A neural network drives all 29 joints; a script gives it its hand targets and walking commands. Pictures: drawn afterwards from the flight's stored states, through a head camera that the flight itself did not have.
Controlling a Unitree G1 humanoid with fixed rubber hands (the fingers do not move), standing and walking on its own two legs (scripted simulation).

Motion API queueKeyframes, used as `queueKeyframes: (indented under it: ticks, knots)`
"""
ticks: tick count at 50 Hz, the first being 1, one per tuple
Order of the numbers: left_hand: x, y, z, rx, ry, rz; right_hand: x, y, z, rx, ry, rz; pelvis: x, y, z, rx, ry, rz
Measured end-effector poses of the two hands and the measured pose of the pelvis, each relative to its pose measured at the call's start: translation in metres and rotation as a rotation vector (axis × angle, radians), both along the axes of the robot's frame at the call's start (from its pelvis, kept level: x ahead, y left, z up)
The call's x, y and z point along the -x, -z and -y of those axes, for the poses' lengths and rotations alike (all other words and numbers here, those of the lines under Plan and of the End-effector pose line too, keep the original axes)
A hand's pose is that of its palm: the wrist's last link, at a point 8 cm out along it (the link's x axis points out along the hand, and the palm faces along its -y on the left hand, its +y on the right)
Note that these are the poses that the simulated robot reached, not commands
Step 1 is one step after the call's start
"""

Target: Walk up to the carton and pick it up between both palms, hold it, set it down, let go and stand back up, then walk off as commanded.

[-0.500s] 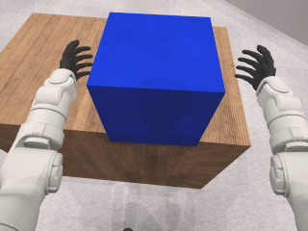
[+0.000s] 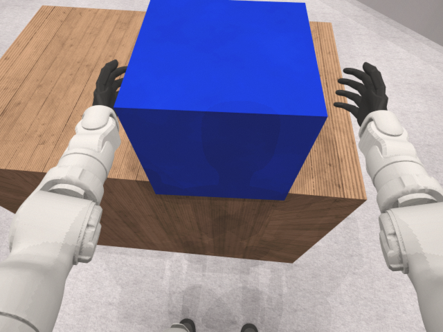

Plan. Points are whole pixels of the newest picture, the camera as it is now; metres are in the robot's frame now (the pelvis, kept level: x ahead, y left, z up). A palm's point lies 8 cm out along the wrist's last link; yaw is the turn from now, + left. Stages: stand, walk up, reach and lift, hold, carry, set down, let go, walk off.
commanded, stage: reach and lift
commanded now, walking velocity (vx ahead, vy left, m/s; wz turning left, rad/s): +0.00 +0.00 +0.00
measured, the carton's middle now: (223, 107) +0.51 +0.04 +0.06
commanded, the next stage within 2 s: none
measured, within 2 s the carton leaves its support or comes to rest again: leaves its support in 1.72 s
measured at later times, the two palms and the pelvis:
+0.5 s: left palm (128, 109) +0.46 +0.21 +0.09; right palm (335, 112) +0.48 -0.16 +0.10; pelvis +0.00 +0.00 +0.00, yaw +0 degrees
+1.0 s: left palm (132, 105) +0.47 +0.20 +0.10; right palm (341, 105) +0.49 -0.17 +0.11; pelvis +0.01 +0.01 +0.01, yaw +0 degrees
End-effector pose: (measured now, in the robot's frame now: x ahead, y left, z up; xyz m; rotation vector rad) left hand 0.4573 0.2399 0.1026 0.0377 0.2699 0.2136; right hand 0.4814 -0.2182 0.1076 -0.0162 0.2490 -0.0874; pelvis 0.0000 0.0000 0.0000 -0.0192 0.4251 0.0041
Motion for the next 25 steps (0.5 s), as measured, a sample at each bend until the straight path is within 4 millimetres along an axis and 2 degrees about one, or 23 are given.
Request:
queueKeyframes:
  ticks: [7,11,17,25]
  knots:
    - [0.000,0.000,0.003,-0.022,0.011,0.000,0.002,0.004,0.007,0.002,0.011,-0.013,0.003,0.000,0.001,-0.001,-0.003,0.001]
    - [-0.001,0.003,0.008,-0.009,0.017,0.004,0.002,0.005,0.003,0.007,-0.003,-0.006,0.004,0.001,0.002,-0.005,0.002,-0.014]
    - [-0.002,0.011,0.026,0.007,0.048,-0.001,0.002,0.013,-0.024,-0.003,-0.055,-0.011,0.006,0.001,0.003,-0.011,0.003,-0.013]
    - [-0.004,0.008,0.034,0.011,0.036,0.018,-0.002,0.012,-0.055,-0.030,-0.058,0.017,0.002,-0.002,0.001,0.000,-0.007,-0.019]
